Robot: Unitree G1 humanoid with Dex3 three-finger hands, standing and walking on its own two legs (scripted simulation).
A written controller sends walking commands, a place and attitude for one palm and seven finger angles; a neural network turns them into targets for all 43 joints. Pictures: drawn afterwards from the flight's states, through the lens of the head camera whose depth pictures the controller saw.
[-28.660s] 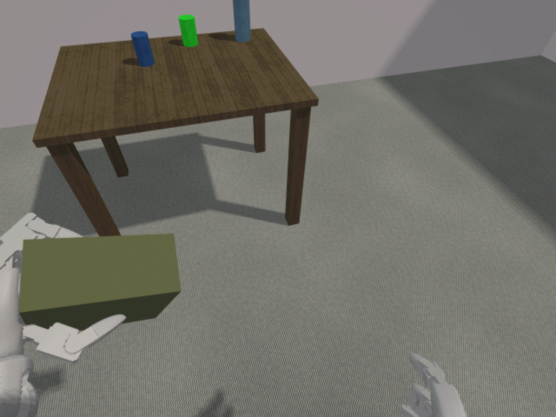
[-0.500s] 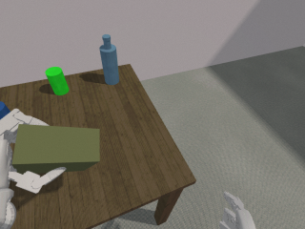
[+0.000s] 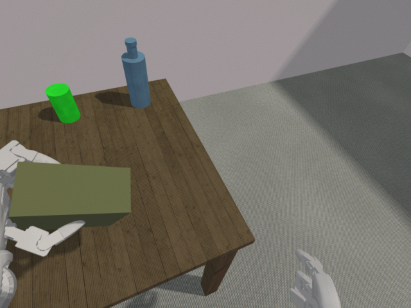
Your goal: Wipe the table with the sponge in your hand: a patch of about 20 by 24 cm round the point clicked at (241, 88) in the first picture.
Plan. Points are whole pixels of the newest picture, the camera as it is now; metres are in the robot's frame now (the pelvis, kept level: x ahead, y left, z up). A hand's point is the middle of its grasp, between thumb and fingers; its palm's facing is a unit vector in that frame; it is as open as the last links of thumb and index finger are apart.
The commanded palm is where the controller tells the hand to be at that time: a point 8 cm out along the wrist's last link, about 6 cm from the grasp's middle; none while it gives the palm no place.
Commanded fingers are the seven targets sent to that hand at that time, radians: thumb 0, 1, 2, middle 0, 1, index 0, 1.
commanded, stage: shuffle to correct the standing spot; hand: left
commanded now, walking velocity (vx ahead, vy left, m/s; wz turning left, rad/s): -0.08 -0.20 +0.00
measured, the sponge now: (90, 200) +0.24 +0.21 +0.12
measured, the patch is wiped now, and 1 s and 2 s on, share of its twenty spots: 0.00 0.00 0.00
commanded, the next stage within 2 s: none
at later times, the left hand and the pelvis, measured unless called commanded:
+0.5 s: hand (83, 205) +0.22 +0.20 +0.16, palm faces +0.32 -0.86 -0.40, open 10.6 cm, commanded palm +0.16 +0.24 +0.17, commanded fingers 0.00 0.10 1.30 -1.20 -1.60 -1.20 -1.60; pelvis +0.00 -0.04 -0.01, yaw +0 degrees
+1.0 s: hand (78, 203) +0.22 +0.20 +0.16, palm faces +0.32 -0.85 -0.42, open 10.6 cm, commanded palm +0.16 +0.24 +0.17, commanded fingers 0.00 0.10 1.30 -1.20 -1.60 -1.20 -1.60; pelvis +0.00 -0.04 -0.01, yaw +0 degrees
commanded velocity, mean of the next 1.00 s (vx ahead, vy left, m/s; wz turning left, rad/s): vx -0.08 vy -0.18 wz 0.00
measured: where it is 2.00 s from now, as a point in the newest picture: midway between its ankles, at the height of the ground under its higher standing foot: outside the picture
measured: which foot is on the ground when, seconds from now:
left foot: down 0.00-1.00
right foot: down 0.00-1.00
